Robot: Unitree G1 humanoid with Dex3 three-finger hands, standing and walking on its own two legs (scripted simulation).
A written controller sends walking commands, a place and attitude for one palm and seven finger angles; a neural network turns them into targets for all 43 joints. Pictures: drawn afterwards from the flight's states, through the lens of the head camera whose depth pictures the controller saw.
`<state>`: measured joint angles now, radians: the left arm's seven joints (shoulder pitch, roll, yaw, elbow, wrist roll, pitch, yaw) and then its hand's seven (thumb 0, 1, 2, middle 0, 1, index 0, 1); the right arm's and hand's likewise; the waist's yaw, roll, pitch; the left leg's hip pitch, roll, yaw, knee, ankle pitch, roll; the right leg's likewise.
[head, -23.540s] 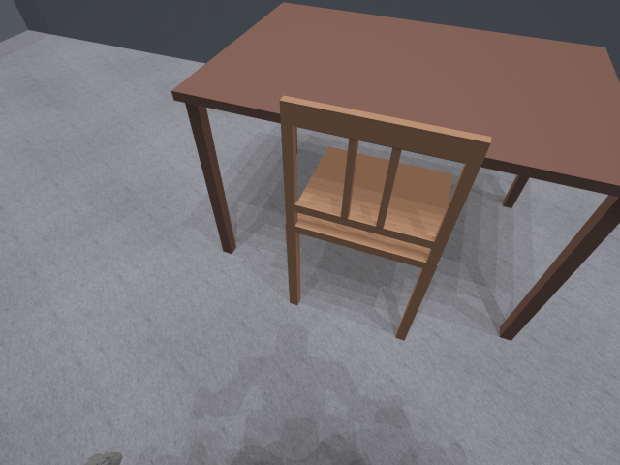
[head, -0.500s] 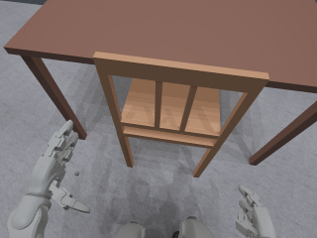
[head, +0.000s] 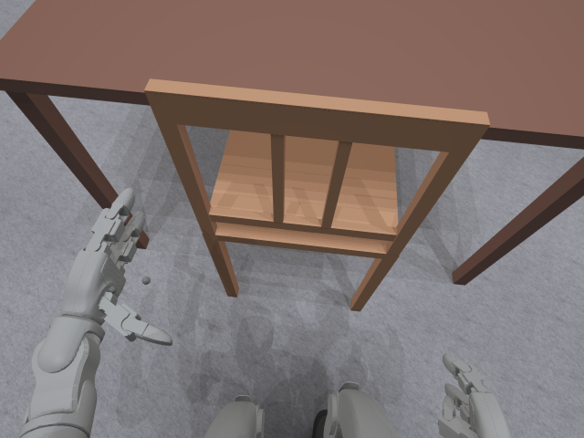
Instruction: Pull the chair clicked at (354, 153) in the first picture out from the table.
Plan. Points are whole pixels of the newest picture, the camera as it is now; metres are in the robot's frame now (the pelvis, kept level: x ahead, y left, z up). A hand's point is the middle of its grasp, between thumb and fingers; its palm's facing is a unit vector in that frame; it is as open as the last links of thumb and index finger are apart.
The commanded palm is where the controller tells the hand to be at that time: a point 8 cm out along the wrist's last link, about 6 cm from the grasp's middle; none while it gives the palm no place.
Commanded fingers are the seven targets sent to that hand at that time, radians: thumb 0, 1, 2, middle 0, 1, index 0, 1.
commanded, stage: aim the fingers beside a spindle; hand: left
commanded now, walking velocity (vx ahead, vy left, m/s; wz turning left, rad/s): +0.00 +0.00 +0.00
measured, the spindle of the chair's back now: (278, 181) +0.51 +0.03 -0.03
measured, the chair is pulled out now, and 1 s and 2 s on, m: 0.00 0.00 0.00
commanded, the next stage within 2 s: push the fingers through the gap in 1.30 s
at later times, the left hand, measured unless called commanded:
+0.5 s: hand (164, 249) +0.36 +0.19 +0.00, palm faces -0.10 -0.99 -0.05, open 16.9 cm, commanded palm +0.35 +0.24 +0.00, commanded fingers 0.00 -0.50 0.30 -0.06 -0.08 -0.06 -0.08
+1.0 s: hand (170, 236) +0.39 +0.19 -0.01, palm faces -0.10 -0.99 -0.05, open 16.9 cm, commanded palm +0.37 +0.24 +0.00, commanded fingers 0.00 -0.50 0.30 -0.06 -0.08 -0.06 -0.08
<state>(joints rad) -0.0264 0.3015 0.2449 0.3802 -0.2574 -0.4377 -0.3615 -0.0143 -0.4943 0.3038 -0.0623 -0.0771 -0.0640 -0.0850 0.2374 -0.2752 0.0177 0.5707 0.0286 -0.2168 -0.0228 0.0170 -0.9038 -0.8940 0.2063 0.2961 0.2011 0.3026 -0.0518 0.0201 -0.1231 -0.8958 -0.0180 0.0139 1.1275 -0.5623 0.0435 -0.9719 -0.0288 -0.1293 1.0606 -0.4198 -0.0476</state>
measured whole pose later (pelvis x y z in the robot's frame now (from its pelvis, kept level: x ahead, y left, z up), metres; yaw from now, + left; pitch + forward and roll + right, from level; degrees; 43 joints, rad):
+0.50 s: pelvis -0.01 +0.01 -0.01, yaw +0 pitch +22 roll -2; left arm -0.29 0.31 0.26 0.60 -0.21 -0.46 -0.33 -0.01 -0.49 0.30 -0.06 -0.08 -0.06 -0.08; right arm 0.25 -0.28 0.02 0.58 0.02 -0.16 -0.01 0.02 -0.90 -0.89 0.21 0.30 0.20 0.30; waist -0.07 0.02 -0.13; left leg -1.01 -0.02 0.02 1.20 -0.58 0.05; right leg -1.08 -0.04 -0.12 1.12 -0.42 -0.04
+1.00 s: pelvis -0.01 +0.01 -0.02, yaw -1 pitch +24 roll -2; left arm -0.39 0.34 0.29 0.73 -0.19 -0.48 -0.32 -0.01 -0.49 0.30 -0.06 -0.08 -0.06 -0.08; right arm 0.28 -0.28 0.02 0.58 0.01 -0.08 0.01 0.01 -0.91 -0.89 0.21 0.30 0.20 0.30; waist -0.10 0.02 -0.13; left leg -1.06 -0.02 0.03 1.22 -0.58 0.06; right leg -1.13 -0.03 -0.11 1.13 -0.42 -0.03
